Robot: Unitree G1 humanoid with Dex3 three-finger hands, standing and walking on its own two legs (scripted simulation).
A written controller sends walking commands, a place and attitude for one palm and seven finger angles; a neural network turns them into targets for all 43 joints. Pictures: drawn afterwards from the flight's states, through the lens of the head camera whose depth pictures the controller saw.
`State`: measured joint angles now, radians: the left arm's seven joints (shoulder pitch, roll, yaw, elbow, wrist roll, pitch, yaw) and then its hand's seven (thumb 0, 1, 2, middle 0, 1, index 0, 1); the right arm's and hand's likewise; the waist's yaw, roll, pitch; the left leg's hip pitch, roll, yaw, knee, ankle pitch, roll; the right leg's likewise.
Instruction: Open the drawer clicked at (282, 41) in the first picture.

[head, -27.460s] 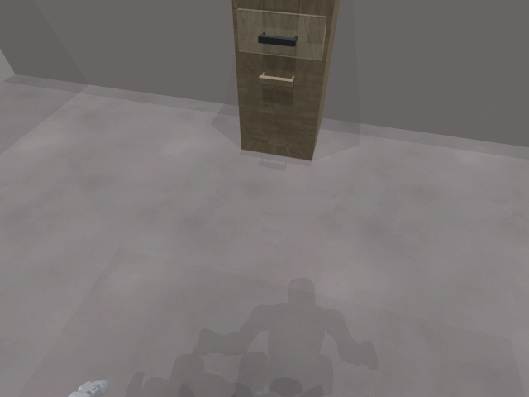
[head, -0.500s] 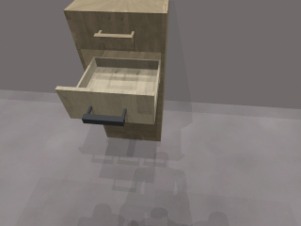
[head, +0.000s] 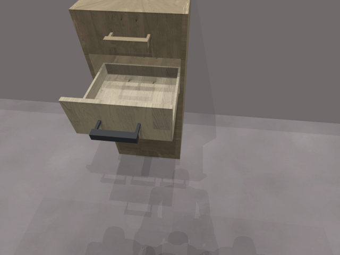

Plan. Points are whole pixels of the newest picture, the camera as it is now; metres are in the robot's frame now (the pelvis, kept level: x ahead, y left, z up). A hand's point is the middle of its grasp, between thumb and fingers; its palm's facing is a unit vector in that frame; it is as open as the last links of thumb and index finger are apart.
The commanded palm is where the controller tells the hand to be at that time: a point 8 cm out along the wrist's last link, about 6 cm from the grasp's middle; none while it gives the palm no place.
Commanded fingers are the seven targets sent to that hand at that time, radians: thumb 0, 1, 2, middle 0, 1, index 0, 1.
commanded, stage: look to check the result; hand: left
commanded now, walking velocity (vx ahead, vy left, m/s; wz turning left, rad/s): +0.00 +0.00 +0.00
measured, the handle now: (116, 130) +0.52 +0.22 -0.08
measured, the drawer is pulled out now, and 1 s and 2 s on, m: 0.30 0.30 0.30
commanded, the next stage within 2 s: stand and wait in 0.36 s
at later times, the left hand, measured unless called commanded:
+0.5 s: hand out of the picture +0.00 +0.15 -0.17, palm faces +0.05 -0.98 -0.18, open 7.4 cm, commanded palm none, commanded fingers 0.00 0.90 0.90 -0.20 -0.30 -0.20 -0.30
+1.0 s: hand out of the picture +0.01 +0.15 -0.17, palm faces +0.05 -0.98 -0.18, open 7.3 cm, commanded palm none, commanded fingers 0.00 0.90 0.90 -0.20 -0.30 -0.20 -0.30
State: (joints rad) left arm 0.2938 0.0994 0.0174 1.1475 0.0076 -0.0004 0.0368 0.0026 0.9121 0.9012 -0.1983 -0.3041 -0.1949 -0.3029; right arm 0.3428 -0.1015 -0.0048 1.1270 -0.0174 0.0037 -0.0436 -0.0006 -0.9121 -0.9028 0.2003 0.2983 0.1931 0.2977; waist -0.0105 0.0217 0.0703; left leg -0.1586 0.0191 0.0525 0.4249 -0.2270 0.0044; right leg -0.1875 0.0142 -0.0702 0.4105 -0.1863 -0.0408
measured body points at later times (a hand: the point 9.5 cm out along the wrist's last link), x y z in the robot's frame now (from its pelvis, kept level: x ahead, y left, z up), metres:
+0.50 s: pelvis +0.01 -0.01 +0.00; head +0.03 -0.02 +0.45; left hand +0.00 +0.20 -0.16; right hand -0.02 -0.20 -0.17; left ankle +0.00 +0.12 -0.74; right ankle +0.03 -0.09 -0.74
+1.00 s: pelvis +0.03 -0.01 +0.00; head +0.05 -0.02 +0.45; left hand +0.01 +0.20 -0.16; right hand +0.00 -0.21 -0.17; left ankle +0.00 +0.12 -0.74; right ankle +0.03 -0.09 -0.74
